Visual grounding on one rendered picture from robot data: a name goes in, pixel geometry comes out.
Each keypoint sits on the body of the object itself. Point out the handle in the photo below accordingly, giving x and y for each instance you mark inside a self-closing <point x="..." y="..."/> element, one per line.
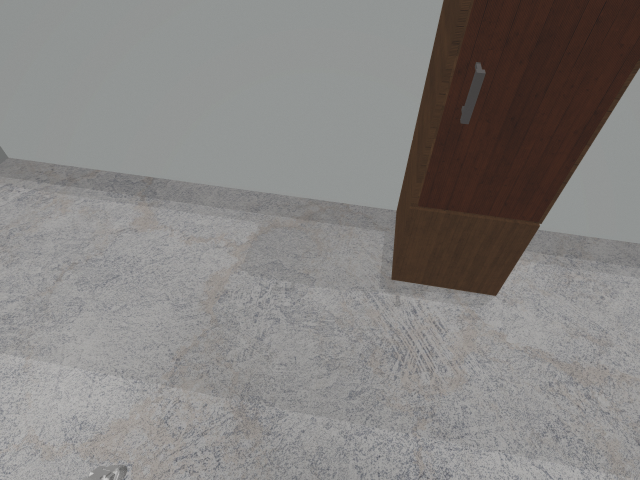
<point x="475" y="87"/>

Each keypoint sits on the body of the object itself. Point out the cupboard door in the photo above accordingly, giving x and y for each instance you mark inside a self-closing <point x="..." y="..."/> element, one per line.
<point x="553" y="69"/>

